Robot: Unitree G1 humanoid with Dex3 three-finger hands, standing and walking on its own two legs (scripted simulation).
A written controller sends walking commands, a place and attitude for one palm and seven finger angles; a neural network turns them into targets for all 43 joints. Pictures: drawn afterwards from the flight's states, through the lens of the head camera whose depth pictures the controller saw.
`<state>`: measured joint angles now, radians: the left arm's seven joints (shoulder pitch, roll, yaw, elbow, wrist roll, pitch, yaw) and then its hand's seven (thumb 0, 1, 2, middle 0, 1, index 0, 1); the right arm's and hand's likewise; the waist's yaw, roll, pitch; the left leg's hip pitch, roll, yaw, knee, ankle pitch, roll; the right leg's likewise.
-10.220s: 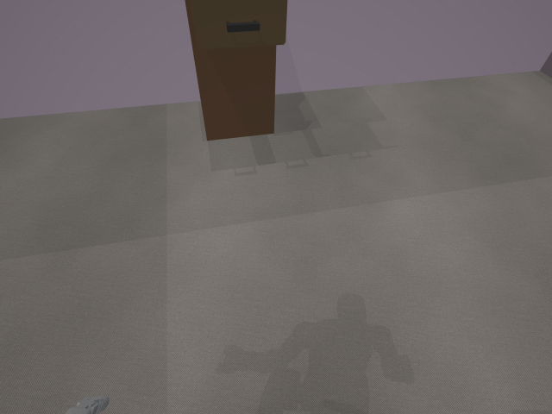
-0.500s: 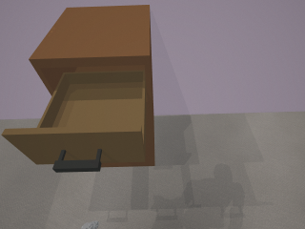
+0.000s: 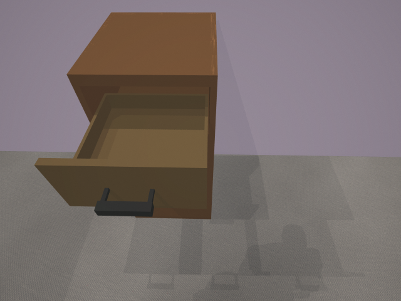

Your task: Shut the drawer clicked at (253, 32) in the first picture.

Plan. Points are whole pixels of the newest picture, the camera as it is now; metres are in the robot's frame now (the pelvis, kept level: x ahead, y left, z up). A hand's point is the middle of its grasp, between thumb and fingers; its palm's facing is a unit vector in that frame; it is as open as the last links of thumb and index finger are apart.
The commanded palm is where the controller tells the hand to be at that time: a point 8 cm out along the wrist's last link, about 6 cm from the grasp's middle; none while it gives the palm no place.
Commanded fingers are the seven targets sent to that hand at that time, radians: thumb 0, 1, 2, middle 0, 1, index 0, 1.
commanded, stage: come to a stop and stand still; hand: left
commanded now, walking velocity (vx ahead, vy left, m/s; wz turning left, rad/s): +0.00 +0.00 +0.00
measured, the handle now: (127, 200) +0.33 +0.20 -0.02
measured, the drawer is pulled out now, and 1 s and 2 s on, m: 0.28 0.28 0.27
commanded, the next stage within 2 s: look again from close up in 0.30 s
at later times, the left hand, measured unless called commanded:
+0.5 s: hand out of the picture -0.04 +0.15 -0.18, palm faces +0.01 -0.99 -0.16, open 7.3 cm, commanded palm none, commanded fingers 0.00 0.90 0.90 -0.20 -0.30 -0.20 -0.30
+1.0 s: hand out of the picture +0.02 +0.18 -0.18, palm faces +0.03 -0.99 -0.17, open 7.3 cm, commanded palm none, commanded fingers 0.00 0.90 0.90 -0.20 -0.30 -0.20 -0.30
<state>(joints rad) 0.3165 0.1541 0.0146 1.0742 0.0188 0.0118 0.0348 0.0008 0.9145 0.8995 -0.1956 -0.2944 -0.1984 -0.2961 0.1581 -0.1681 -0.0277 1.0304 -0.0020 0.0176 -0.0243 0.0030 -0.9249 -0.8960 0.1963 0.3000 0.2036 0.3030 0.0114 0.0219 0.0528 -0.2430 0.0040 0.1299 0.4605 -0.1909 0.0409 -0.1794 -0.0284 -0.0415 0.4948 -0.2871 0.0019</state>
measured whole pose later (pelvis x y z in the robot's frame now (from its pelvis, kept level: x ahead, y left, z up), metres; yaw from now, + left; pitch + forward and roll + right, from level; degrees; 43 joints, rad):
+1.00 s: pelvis +0.02 +0.02 +0.00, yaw +0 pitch -1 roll +0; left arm 0.31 0.15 -0.01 1.08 0.02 -0.02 0.04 0.00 0.91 0.90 -0.20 -0.29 -0.20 -0.30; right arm 0.26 -0.17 0.01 1.09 -0.01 -0.02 -0.02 0.01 -0.92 -0.90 0.19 0.30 0.20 0.30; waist 0.00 -0.02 0.02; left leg -0.24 -0.03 0.11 0.47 -0.23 0.07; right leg -0.15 -0.05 -0.04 0.47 -0.30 0.03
